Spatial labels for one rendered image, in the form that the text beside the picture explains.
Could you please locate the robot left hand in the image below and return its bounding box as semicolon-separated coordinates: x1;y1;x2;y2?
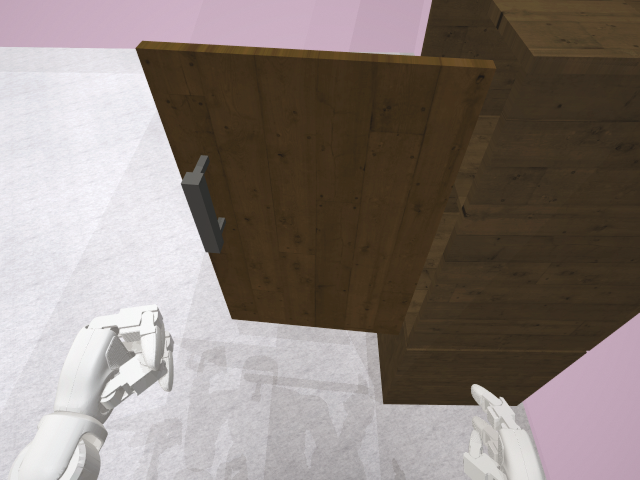
53;304;174;424

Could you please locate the robot right hand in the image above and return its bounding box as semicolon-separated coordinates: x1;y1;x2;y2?
463;384;545;480

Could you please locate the cupboard door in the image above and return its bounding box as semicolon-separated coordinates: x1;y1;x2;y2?
135;41;496;335

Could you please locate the left robot forearm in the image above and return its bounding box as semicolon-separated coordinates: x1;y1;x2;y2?
8;412;108;480

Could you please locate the handle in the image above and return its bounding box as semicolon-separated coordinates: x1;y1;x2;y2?
181;155;226;253

